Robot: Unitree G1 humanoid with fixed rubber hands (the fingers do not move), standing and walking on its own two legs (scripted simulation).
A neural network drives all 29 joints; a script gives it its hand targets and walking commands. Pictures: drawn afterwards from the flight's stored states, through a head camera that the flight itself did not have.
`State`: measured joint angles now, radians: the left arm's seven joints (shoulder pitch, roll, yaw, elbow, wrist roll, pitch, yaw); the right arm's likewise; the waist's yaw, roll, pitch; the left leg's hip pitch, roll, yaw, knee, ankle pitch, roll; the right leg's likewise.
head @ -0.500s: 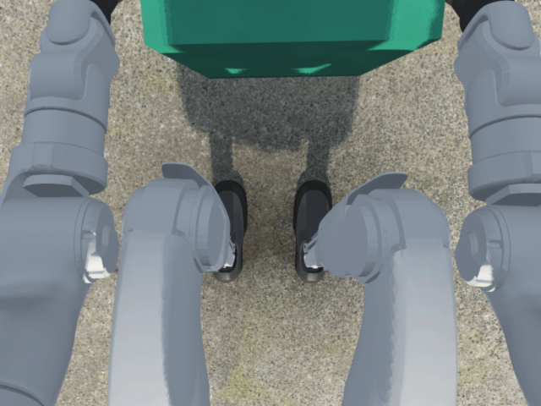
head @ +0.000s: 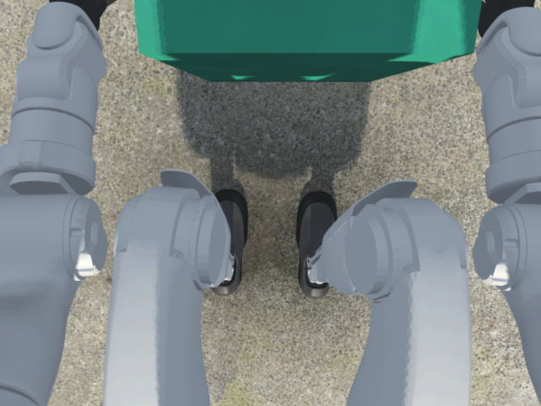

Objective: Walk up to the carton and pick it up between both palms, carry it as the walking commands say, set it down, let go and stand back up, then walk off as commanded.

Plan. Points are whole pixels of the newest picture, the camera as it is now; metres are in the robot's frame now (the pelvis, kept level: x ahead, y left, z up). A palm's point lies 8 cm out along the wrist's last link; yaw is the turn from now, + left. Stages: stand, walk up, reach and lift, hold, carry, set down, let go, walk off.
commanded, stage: reach and lift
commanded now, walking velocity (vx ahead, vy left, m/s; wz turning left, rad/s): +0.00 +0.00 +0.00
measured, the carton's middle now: out of the picture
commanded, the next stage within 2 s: none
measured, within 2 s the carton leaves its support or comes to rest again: leaves its support in 1.30 s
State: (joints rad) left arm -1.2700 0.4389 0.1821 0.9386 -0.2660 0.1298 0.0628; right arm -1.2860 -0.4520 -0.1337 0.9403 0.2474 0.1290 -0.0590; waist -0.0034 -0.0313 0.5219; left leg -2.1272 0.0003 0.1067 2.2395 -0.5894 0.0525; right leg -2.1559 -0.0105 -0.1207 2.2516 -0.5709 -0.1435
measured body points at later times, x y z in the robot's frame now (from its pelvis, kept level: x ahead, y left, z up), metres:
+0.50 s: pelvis +0.00 +0.00 +0.00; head +0.36 -0.01 +0.25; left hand +0.52 +0.21 -0.18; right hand +0.53 -0.21 -0.18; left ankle +0.12 +0.10 -0.33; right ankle +0.12 -0.07 -0.33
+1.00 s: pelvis +0.00 +0.00 +0.00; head +0.36 -0.01 +0.26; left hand +0.54 +0.17 -0.16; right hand +0.54 -0.19 -0.17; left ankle +0.12 +0.10 -0.33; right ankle +0.12 -0.07 -0.33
